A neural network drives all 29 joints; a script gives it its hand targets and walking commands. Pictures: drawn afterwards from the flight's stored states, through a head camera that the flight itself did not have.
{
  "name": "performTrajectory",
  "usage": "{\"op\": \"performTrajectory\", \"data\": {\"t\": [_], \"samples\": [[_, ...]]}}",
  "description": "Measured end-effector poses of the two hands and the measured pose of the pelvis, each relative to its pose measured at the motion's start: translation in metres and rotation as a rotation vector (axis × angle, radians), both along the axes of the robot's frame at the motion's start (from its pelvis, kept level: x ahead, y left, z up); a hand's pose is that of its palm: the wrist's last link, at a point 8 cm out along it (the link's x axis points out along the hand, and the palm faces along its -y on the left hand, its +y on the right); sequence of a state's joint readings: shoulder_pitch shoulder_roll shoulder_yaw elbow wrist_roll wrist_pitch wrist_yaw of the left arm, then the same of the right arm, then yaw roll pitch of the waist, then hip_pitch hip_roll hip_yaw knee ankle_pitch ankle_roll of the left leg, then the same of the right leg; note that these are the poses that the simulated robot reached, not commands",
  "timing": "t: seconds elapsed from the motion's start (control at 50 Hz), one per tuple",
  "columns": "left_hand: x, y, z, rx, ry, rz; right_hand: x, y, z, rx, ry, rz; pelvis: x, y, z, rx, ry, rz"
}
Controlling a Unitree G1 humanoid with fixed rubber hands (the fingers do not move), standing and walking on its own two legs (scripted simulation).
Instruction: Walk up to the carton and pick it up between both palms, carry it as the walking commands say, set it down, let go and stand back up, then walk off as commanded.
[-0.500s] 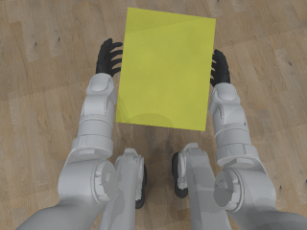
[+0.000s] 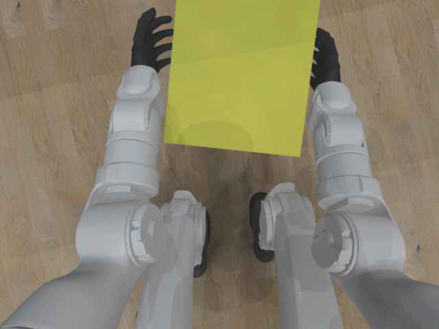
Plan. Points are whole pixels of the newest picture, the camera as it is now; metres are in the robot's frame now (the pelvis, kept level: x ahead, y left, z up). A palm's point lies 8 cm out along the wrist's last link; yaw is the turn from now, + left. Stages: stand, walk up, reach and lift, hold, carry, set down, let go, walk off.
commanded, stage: set down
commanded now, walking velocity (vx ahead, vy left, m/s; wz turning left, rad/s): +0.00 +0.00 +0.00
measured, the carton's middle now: (231, 83) +0.51 -0.02 -0.19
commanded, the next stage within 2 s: none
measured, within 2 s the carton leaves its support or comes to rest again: neither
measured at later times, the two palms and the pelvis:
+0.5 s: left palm (161, 71) +0.54 +0.11 -0.19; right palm (307, 82) +0.51 -0.17 -0.21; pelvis +0.00 +0.00 -0.06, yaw +1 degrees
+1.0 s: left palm (168, 77) +0.54 +0.10 -0.23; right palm (307, 80) +0.52 -0.18 -0.24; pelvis +0.00 +0.00 -0.09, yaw +0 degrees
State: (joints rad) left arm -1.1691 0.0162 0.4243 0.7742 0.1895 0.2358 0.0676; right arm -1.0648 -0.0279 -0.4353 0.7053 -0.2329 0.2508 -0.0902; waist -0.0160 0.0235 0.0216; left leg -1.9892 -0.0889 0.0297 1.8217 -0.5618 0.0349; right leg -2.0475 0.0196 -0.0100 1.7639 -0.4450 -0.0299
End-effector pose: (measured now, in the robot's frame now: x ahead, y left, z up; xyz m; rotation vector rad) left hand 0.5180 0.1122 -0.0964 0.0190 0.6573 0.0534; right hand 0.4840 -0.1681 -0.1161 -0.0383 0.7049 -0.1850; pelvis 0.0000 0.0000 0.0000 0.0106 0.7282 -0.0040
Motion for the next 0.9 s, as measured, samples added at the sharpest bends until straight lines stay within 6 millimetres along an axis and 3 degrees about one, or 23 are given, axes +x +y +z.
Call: {"op": "performTrajectory", "data": {"t": [0.46,0.6,0.74,0.9], "samples": [[0.024,-0.003,-0.084,-0.010,0.018,0.015,0.027,-0.003,-0.084,0.015,0.017,0.007,-0.003,-0.003,-0.053,-0.003,-0.009,0.013],[0.023,-0.003,-0.113,-0.017,0.047,0.022,0.027,-0.003,-0.111,0.025,0.050,0.004,-0.002,-0.003,-0.067,-0.008,-0.020,0.014],[0.030,-0.010,-0.121,-0.027,0.011,0.023,0.043,-0.012,-0.108,0.036,0.001,-0.013,-0.001,-0.002,-0.079,-0.013,-0.039,0.017],[0.028,-0.009,-0.126,-0.020,0.024,0.021,0.040,-0.011,-0.116,0.042,0.030,-0.006,-0.002,-0.003,-0.084,-0.013,-0.050,0.017]]}}
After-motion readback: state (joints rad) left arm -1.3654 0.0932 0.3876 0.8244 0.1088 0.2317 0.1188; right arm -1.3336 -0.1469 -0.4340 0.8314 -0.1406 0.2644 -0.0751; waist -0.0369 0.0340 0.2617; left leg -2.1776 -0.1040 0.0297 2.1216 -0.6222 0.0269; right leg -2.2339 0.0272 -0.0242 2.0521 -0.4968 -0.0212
